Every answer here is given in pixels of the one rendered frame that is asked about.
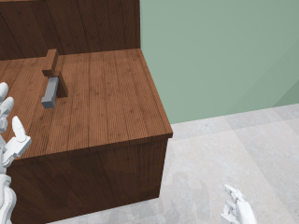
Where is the counter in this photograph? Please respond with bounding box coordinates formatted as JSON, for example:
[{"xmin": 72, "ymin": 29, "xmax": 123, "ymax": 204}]
[{"xmin": 0, "ymin": 0, "xmax": 173, "ymax": 224}]

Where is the left robot hand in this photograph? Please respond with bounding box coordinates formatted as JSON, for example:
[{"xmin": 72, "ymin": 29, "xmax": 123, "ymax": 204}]
[{"xmin": 0, "ymin": 82, "xmax": 32, "ymax": 175}]

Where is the tap lever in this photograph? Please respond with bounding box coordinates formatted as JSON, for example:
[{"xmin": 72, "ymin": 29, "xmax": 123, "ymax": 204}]
[{"xmin": 41, "ymin": 77, "xmax": 59, "ymax": 109}]

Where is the right robot hand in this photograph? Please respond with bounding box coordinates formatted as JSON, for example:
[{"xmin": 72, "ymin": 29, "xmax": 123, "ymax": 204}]
[{"xmin": 221, "ymin": 184, "xmax": 258, "ymax": 224}]

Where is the robot left forearm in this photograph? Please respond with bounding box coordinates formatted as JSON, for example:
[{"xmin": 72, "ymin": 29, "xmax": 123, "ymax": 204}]
[{"xmin": 0, "ymin": 174, "xmax": 17, "ymax": 224}]

